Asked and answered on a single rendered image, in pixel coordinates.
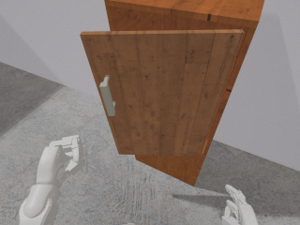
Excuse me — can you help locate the left robot forearm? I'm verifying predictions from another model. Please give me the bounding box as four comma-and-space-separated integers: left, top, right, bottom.
19, 183, 61, 225

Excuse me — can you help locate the right robot hand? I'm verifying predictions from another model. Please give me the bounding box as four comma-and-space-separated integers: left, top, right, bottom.
221, 184, 260, 225

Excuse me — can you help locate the left robot hand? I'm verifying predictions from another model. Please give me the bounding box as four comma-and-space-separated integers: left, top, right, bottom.
36, 135, 88, 188

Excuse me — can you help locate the handle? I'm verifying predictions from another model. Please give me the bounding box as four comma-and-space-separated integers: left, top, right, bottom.
99, 75, 116, 116

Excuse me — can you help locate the cupboard door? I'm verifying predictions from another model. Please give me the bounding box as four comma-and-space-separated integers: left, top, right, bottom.
80, 29, 245, 157

